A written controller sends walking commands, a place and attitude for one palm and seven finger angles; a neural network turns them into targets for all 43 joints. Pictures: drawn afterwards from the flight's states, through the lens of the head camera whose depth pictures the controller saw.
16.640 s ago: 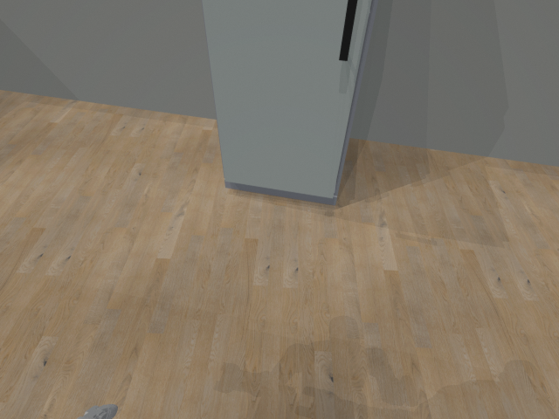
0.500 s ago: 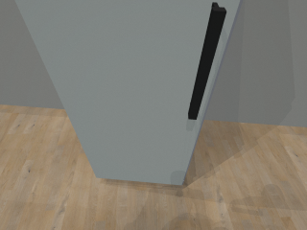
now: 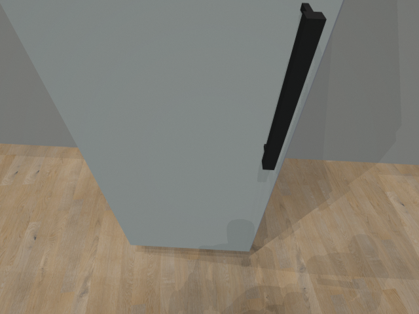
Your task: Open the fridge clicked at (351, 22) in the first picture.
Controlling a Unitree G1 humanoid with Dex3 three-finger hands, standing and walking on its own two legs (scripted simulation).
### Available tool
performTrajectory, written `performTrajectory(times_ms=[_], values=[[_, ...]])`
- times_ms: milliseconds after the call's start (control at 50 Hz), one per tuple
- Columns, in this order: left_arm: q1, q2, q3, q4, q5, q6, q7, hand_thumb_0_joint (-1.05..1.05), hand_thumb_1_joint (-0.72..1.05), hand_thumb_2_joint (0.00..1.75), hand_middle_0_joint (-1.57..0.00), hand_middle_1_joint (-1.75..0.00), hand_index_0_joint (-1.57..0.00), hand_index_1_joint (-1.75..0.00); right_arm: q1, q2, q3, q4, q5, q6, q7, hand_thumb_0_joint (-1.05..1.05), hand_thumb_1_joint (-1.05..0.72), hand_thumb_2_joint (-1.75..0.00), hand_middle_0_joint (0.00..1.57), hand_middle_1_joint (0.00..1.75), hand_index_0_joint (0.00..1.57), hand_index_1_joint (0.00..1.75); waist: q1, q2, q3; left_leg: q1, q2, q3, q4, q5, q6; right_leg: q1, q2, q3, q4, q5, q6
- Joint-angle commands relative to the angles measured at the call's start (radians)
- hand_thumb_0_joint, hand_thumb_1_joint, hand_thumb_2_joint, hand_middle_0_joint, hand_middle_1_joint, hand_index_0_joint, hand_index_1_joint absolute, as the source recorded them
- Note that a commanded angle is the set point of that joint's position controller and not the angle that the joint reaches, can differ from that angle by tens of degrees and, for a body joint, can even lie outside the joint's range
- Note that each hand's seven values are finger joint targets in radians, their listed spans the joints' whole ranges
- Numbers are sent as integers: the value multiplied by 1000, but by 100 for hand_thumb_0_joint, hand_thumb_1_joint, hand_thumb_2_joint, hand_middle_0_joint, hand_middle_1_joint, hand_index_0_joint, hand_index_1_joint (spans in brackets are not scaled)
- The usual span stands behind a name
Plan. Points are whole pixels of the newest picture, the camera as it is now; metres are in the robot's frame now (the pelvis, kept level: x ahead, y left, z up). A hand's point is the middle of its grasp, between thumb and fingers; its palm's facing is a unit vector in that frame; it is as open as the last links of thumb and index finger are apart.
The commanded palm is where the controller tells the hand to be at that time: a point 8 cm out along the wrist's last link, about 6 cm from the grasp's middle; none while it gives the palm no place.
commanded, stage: come to a stop and stand still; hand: right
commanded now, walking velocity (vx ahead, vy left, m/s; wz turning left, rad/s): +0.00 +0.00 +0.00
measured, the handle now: (283, 102) +0.47 -0.10 +0.18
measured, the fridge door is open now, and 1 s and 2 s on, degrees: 0 0 0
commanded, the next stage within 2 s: look again from close up in 0.78 s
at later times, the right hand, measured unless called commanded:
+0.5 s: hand out of the picture +0.02 -0.16 -0.17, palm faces +0.03 +0.98 -0.21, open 7.4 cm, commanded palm none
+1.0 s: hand out of the picture +0.00 -0.16 -0.17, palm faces +0.03 +0.97 -0.22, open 7.4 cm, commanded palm none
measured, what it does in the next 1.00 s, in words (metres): stands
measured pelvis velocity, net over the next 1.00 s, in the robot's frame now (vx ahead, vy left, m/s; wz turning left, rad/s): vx -0.01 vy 0.03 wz -0.03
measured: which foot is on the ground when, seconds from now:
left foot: down 0.00-1.00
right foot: down 0.00-1.00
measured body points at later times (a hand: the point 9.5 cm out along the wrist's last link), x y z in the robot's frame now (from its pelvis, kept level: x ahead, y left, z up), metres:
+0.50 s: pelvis +0.00 +0.02 +0.00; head +0.01 +0.02 +0.45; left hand +0.03 +0.25 -0.15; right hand +0.02 -0.21 -0.15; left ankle -0.01 +0.12 -0.74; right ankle -0.03 -0.09 -0.74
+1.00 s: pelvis -0.01 +0.03 +0.01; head +0.00 +0.03 +0.46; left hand +0.00 +0.26 -0.15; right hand +0.00 -0.21 -0.15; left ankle -0.01 +0.12 -0.74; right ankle -0.03 -0.09 -0.74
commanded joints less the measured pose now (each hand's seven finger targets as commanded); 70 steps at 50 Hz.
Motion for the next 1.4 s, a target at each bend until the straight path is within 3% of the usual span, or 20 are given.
performTrajectory(times_ms=[0, 240, 340, 920, 1060, 1380], values=[[65, 97, 13, -12, 1, -12, 2, 0, 90, 90, -20, -30, -20, -30, 52, -103, -17, -29, 3, -19, -7, 0, -90, -90, 20, 30, 20, 30, -2, -6, 3, 24, 93, -78, -60, 331, 37, 13, -126, 109, -94, 341, -7], [12, 115, 15, -10, 1, -6, 2, 0, 90, 90, -20, -30, -20, -30, 51, -125, -19, -17, 1, -26, -2, 0, -90, -90, 20, 30, 20, 30, -7, 30, 12, 50, 111, -89, -109, 385, 43, 23, -121, 104, -108, 270, 4], [3, 123, 16, -5, 1, -7, 2, 0, 90, 90, -20, -30, -20, -30, 39, -137, -22, -18, 3, -29, -1, 0, -90, -90, 20, 30, 20, 30, -9, 10, 5, 64, 114, -89, -119, 390, 45, 24, -123, 108, -118, 274, 7], [-1, 144, 12, 15, 5, -5, -5, 0, 90, 90, -20, -30, -20, -30, 5, -165, -25, -9, 8, -30, 7, 0, -90, -90, 20, 30, 20, 30, -14, 15, 33, 39, 115, -104, -195, 182, 45, -11, -121, 116, -160, 166, 18], [-2, 151, 13, 16, 4, -7, -4, 0, 90, 90, -20, -30, -20, -30, 6, -170, -26, -8, 7, -34, 7, 0, -90, -90, 20, 30, 20, 30, -13, 3, 17, 51, 115, -99, -187, 236, 44, -3, -125, 119, -158, 198, 18], [-4, 153, 11, 15, 5, -5, -7, 0, 90, 90, -20, -30, -20, -30, 7, -174, -26, -4, 6, -32, 8, 0, -90, -90, 20, 30, 20, 30, -15, 14, 37, 34, 115, -101, -217, 127, 40, -21, -120, 127, -171, 159, 19]])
